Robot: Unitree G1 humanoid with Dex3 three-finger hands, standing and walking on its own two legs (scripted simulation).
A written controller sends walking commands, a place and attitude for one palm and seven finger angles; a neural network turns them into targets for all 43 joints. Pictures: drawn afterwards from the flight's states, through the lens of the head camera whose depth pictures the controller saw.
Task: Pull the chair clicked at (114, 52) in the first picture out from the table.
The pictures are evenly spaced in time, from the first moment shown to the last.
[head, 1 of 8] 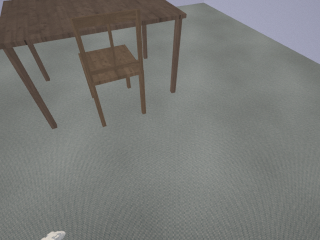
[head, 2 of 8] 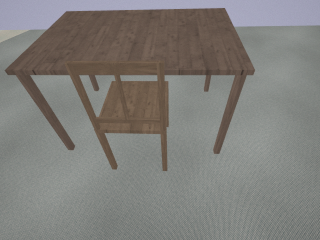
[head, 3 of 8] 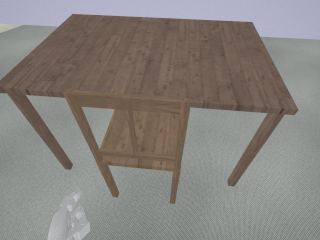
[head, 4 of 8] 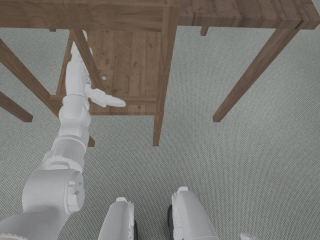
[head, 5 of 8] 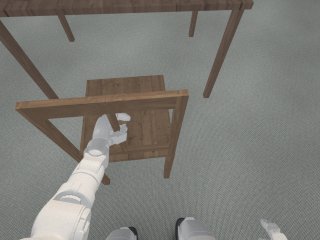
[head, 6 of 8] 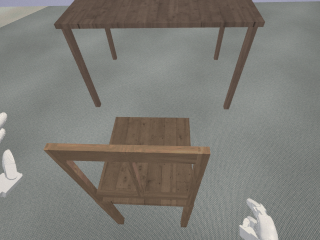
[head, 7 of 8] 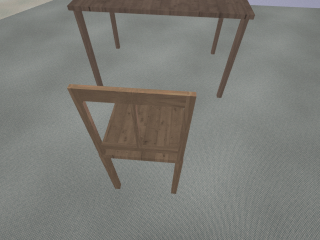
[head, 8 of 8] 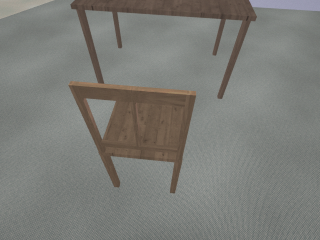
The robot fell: no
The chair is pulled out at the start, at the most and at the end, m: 0.00 0.76 0.76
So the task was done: yes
